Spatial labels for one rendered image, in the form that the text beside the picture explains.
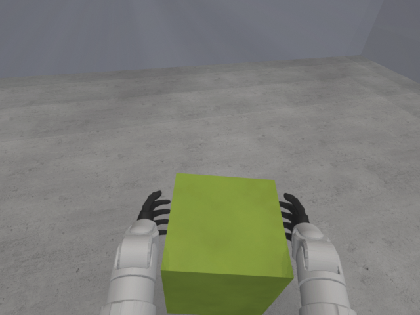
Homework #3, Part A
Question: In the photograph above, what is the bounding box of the robot left forearm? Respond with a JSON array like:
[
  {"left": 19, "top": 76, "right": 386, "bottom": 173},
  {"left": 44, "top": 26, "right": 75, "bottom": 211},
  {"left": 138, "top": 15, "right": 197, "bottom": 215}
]
[{"left": 99, "top": 219, "right": 159, "bottom": 315}]

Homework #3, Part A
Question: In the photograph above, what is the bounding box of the carton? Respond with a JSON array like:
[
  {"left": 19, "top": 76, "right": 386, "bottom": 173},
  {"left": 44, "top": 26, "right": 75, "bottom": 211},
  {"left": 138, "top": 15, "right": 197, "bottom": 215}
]
[{"left": 161, "top": 173, "right": 294, "bottom": 315}]

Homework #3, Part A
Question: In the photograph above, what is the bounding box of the right robot hand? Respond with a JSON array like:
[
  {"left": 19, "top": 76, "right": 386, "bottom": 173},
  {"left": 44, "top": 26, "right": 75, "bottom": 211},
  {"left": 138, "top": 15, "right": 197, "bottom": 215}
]
[{"left": 279, "top": 193, "right": 309, "bottom": 241}]

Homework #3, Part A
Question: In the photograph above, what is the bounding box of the robot right forearm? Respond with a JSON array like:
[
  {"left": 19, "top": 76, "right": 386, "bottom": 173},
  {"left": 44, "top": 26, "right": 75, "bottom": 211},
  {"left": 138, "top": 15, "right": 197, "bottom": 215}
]
[{"left": 291, "top": 222, "right": 357, "bottom": 315}]

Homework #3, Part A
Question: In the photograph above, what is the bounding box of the left robot hand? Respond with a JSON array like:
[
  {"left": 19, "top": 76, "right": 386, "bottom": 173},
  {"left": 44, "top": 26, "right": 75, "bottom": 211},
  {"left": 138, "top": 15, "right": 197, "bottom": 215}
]
[{"left": 137, "top": 190, "right": 171, "bottom": 235}]

